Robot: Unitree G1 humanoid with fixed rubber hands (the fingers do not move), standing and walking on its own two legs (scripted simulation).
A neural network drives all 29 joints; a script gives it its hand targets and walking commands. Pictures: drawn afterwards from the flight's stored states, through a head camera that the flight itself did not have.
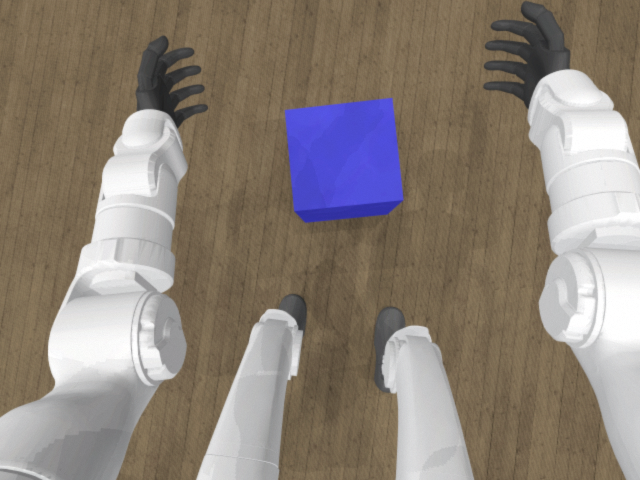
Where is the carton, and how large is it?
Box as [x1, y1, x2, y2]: [285, 98, 402, 222]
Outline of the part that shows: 391,98 285,110 294,211 305,222 386,214 402,200 402,190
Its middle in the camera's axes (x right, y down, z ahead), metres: +0.05 -0.15 +0.87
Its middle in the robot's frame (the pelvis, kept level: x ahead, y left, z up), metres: +0.54 +0.04 -0.53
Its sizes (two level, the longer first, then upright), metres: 0.210 0.200 0.250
